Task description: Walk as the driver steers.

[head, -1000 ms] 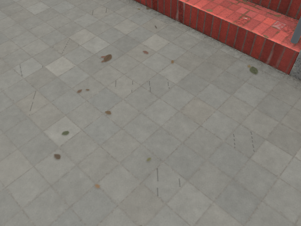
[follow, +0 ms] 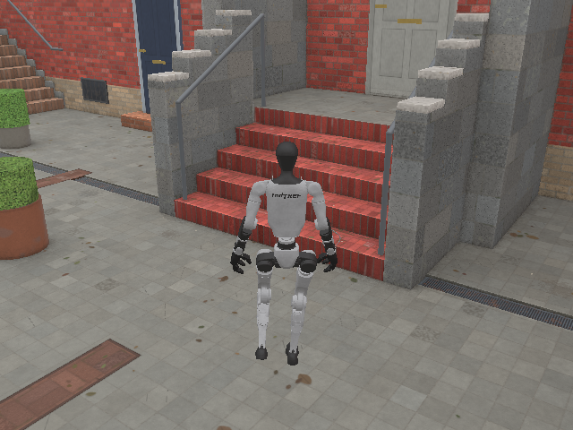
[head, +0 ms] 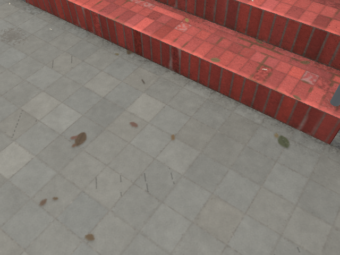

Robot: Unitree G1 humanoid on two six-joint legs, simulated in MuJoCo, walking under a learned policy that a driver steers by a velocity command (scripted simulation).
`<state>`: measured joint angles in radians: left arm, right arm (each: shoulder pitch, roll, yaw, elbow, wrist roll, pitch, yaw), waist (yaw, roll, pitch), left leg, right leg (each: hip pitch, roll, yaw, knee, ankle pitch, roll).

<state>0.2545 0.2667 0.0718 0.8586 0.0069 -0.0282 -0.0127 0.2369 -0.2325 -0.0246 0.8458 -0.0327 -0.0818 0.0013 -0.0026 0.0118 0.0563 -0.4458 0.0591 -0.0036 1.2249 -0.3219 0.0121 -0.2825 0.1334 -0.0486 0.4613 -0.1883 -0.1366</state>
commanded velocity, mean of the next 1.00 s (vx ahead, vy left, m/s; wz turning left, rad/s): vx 0.50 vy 0.00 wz -0.17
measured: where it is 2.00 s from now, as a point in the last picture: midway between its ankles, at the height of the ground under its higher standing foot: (190, 193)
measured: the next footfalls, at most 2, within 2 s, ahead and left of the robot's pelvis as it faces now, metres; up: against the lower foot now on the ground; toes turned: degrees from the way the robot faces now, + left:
left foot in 0.38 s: +0.40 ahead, +0.11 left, +0.00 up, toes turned -9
right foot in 0.90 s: +0.63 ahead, -0.14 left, +0.00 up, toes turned -12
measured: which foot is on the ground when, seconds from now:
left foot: up 0.00-0.36, down 0.38-0.90, up 0.92-1.00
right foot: down 0.00-0.40, up 0.42-0.88, down 0.90-1.00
